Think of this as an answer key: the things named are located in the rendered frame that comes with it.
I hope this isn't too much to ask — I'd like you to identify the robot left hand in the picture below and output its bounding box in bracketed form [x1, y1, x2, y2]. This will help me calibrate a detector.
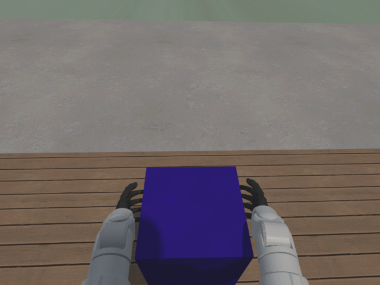
[116, 182, 144, 222]

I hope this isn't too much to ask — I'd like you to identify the carton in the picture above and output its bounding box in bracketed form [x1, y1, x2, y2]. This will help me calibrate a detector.
[135, 166, 254, 285]

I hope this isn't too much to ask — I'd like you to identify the left robot forearm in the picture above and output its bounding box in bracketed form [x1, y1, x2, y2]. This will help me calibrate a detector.
[81, 208, 135, 285]

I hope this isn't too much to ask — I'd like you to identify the robot right hand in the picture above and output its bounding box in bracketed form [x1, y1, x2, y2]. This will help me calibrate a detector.
[240, 178, 268, 219]

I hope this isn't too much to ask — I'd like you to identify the right robot forearm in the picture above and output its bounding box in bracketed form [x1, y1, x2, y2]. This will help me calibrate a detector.
[251, 205, 309, 285]

